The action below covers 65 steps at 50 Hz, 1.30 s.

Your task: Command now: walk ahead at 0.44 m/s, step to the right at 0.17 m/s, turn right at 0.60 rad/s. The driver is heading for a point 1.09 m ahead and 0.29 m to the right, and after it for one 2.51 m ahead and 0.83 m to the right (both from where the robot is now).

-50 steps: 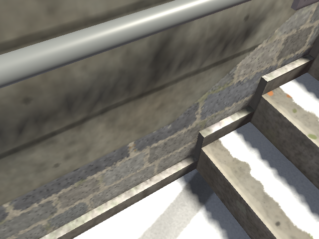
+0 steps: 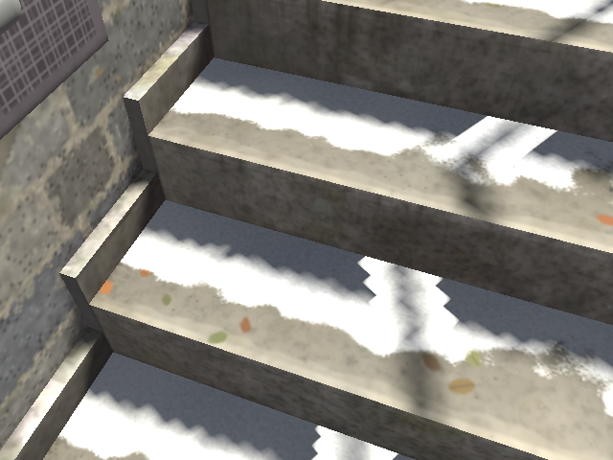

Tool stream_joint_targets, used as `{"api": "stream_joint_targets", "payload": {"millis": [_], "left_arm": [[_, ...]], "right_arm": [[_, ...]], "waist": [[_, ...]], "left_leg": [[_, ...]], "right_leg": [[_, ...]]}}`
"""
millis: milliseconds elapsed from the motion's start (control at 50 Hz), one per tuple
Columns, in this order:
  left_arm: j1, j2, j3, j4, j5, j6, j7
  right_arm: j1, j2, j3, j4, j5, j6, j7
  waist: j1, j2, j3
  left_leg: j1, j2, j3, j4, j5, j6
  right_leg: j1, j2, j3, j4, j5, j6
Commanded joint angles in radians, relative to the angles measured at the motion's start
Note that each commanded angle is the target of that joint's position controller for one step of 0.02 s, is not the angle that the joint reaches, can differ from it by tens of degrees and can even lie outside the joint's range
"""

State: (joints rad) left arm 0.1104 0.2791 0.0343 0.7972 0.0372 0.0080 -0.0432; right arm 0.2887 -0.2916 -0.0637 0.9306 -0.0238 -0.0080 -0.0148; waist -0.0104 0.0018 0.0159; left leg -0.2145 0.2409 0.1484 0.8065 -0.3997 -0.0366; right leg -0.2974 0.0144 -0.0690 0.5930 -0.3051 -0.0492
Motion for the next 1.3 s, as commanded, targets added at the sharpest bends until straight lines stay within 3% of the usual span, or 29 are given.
{"api": "stream_joint_targets", "payload": {"millis": [20,60,100,200,280,320,340,360,380,400,420,440,460,500,560,680,780,820,840,860,880,900,920,940,960,1000,1060,1200,1300], "left_arm": [[0.382,0.403,0.109,0.072,-0.034,-0.017,0.033],[0.256,0.223,0.075,0.048,-0.041,-0.016,0.05],[0.21,0.114,0.038,0.043,-0.035,-0.031,0.057],[0.373,0.08,0.02,0.155,-0.004,-0.073,0.053],[0.447,0.03,-0.006,0.231,-0.033,-0.071,0.074],[0.433,0.042,-0.008,0.225,-0.047,-0.038,0.116],[0.362,0.074,0.005,0.169,-0.041,-0.053,0.124],[0.339,0.204,0.047,0.158,-0.032,-0.082,0.121],[0.273,0.233,0.079,0.153,-0.056,-0.113,0.105],[0.188,0.222,0.093,0.107,-0.085,-0.141,0.078],[0.186,0.037,0.062,0.044,-0.083,-0.153,0.031],[0.216,0.062,0.067,0.026,0.021,-0.154,0.004],[0.169,0.002,0.061,-0.023,0.052,-0.134,-0.001],[0.061,-0.145,0.005,-0.124,0.052,-0.093,0.034],[0.142,-0.224,-0.044,-0.128,-0.001,-0.052,0.048],[-0.172,-0.212,-0.053,-0.303,-0.015,-0.011,0.082],[-0.385,-0.204,-0.075,-0.416,0.001,-0.017,0.065],[-0.424,-0.219,-0.112,-0.42,-0.04,-0.02,0.029],[-0.299,-0.227,-0.095,-0.34,-0.051,-0.023,0.03],[-0.071,-0.192,-0.072,-0.282,-0.052,-0.015,0.035],[0.104,-0.124,-0.046,-0.249,-0.032,-0.013,0.042],[0.204,-0.035,-0.013,-0.208,0.002,-0.028,0.053],[0.308,0.07,0.024,-0.159,0.014,-0.026,0.071],[0.239,0.132,0.063,-0.144,-0.001,-0.003,0.069],[0.101,0.111,0.065,-0.129,-0.001,-0.019,0.049],[0.056,-0.008,0.041,0.015,-0.014,-0.065,0.04],[0.158,-0.2,-0.008,0.164,-0.009,-0.104,0.028],[0.272,-0.035,0.006,0.236,-0.005,-0.18,0.018],[0.451,-0.016,0.01,0.266,-0.051,-0.151,0.091]], "right_arm": [[-0.137,0.014,0.014,-0.219,-0.057,-0.007,0.005],[-0.269,-0.019,0.021,-0.257,-0.064,-0.023,0.008],[-0.254,-0.014,0.026,-0.258,-0.054,-0.011,0.024],[-0.413,0.112,0.082,-0.423,-0.045,0.01,-0.003],[-0.613,0.127,0.132,-0.565,-0.059,-0.006,0.003],[-0.617,0.16,0.155,-0.57,-0.035,0.004,-0.003],[-0.414,0.127,0.136,-0.496,-0.013,0.007,-0.015],[-0.227,0.074,0.105,-0.462,0.01,0.023,-0.035],[-0.011,0.009,0.064,-0.379,0.015,0.02,-0.039],[0.107,-0.043,0.039,-0.304,-0.015,-0.001,-0.029],[0.113,-0.156,0.0,-0.253,-0.032,-0.005,-0.039],[-0.037,-0.119,-0.011,-0.265,-0.005,0.022,-0.041],[-0.164,-0.023,0.004,-0.248,0.03,0.022,-0.039],[-0.108,0.123,0.033,-0.095,-0.004,-0.024,-0.031],[0.015,0.205,0.047,0.063,-0.025,-0.09,-0.001],[0.119,0.029,0.023,0.1,-0.011,-0.173,0.038],[0.28,0.05,0.022,0.142,0.008,-0.151,-0.009],[0.213,0.039,0.02,0.114,0.063,-0.12,-0.032],[0.259,0.002,0.024,0.079,0.056,-0.115,-0.031],[0.274,-0.114,-0.007,0.069,0.03,-0.121,-0.021],[0.245,-0.18,-0.03,0.053,0.05,-0.14,-0.005],[0.222,-0.156,-0.032,0.002,0.066,-0.164,0.026],[0.167,-0.078,-0.025,-0.069,0.078,-0.174,0.068],[0.082,-0.055,-0.049,-0.105,0.032,-0.16,0.083],[0.031,0.08,-0.034,-0.168,0.005,-0.136,0.054],[-0.078,0.158,0.0,-0.277,-0.024,-0.11,0.02],[0.044,0.262,0.05,-0.252,-0.001,-0.065,0.006],[-0.318,0.225,0.067,-0.414,0.011,-0.012,-0.035],[-0.51,0.21,0.104,-0.493,-0.003,0.016,0.025]], "waist": [[0.09,-0.345,-0.171],[0.059,-0.074,-0.016],[0.013,-0.052,0.016],[0.048,-0.139,0.017],[0.059,-0.013,0.066],[0.054,0.009,-0.062],[-0.038,-0.068,-0.21],[-0.145,-0.197,-0.351],[-0.219,-0.212,-0.472],[-0.263,-0.07,-0.547],[-0.203,0.4,-0.537],[-0.12,0.346,-0.535],[-0.035,0.133,-0.322],[0.045,-0.139,0.019],[0.098,-0.089,0.075],[0.057,0.084,0.065],[-0.009,0.009,0.044],[-0.022,0.046,-0.041],[-0.031,0.081,-0.196],[0.06,0.204,-0.342],[0.143,0.275,-0.457],[0.179,0.226,-0.553],[0.208,-0.087,-0.581],[0.19,-0.135,-0.576],[0.111,-0.052,-0.451],[0.017,0.015,-0.08],[-0.09,-0.014,0.039],[-0.058,-0.051,0.093],[0.037,-0.077,-0.003]], "left_leg": [[-0.627,-0.172,-0.115,0.757,-0.164,0.021],[-0.766,-0.104,-0.133,0.885,0.005,0.005],[-0.781,-0.106,-0.124,1.016,0.075,0.009],[-1.19,-0.19,-0.099,1.519,-0.116,0.073],[-1.082,-0.207,-0.004,1.076,-0.129,0.078],[-0.56,-0.289,0.102,0.67,-0.099,0.065],[-0.278,-0.345,0.08,0.524,-0.051,0.075],[-0.142,-0.339,-0.019,0.439,-0.011,0.098],[-0.055,-0.32,-0.131,0.334,-0.041,0.143],[0.117,-0.273,-0.204,0.109,-0.048,0.166],[0.286,0.047,-0.811,-0.292,0.075,0.341],[0.156,0.097,-1.128,-0.485,0.008,0.435],[0.013,0.091,-1.021,-0.459,-0.271,0.441],[-0.168,0.049,-0.698,-0.416,-0.321,0.296],[-0.155,-0.033,-0.337,-0.44,0.033,0.183],[-0.079,0.021,-0.193,-0.663,0.204,0.232],[0.127,-0.018,-0.136,-0.764,0.197,0.211],[-0.033,-0.084,-0.024,-0.952,0.572,0.267],[0.036,-0.047,-0.01,-0.758,1.357,0.298],[0.194,0.008,-0.018,-0.529,1.801,0.277],[0.323,0.036,-0.023,-0.294,1.903,0.225],[0.137,-0.008,-0.086,-0.036,1.678,0.174],[-0.208,-0.188,-0.125,0.393,1.006,0.113],[-0.366,-0.333,-0.244,0.906,0.303,0.076],[-0.534,-0.298,-0.396,1.184,0.341,0.075],[-0.745,-0.243,-0.289,1.27,0.4,0.123],[-0.883,-0.261,-0.341,1.308,0.338,0.176],[-1.217,-0.298,-0.235,1.459,0.079,0.196],[-0.942,-0.188,0.056,0.794,0.021,0.202]], "right_leg": [[0.511,-0.325,0.567,-0.265,0.882,-0.158],[0.313,-0.293,0.545,-0.319,0.231,-0.226],[0.184,-0.21,0.443,-0.262,0.478,-0.166],[0.254,-0.218,0.482,-0.278,0.438,-0.203],[0.126,-0.106,0.398,-0.426,0.457,-0.144],[0.032,-0.094,0.297,-0.566,1.091,-0.143],[0.055,-0.073,0.21,-0.388,1.707,-0.13],[0.184,-0.156,0.266,-0.222,1.986,-0.12],[0.312,-0.232,0.31,-0.018,2.057,-0.137],[0.267,-0.17,0.267,0.234,1.829,-0.148],[-0.119,0.13,0.258,0.713,0.62,-0.064],[-0.244,0.17,0.29,1.243,0.212,-0.032],[-0.424,0.112,0.271,1.463,0.2,-0.037],[-0.69,0.057,0.253,1.539,0.152,-0.094],[-0.827,0.038,0.257,1.577,0.114,-0.118],[-1.05,0.053,0.161,1.712,-0.039,-0.11],[-1.107,-0.061,0.044,1.323,-0.08,-0.075],[-0.503,-0.088,-0.143,0.667,-0.098,-0.091],[-0.247,0.042,-0.218,0.694,-0.179,-0.088],[-0.132,0.091,-0.195,0.652,-0.184,-0.098],[-0.036,0.105,-0.141,0.454,-0.147,-0.12],[0.188,0.016,0.111,0.393,-0.082,-0.181],[0.351,-0.244,0.64,0.082,-0.187,-0.305],[0.272,-0.338,0.984,-0.233,-0.331,-0.283],[0.166,-0.383,0.904,-0.25,-0.414,-0.203],[-0.101,-0.321,0.595,-0.18,-0.306,-0.15],[-0.155,-0.245,0.261,-0.167,-0.013,-0.062],[0.006,-0.278,0.038,-0.43,0.051,-0.071],[0.189,-0.227,-0.111,-0.697,0.383,-0.113]]}}
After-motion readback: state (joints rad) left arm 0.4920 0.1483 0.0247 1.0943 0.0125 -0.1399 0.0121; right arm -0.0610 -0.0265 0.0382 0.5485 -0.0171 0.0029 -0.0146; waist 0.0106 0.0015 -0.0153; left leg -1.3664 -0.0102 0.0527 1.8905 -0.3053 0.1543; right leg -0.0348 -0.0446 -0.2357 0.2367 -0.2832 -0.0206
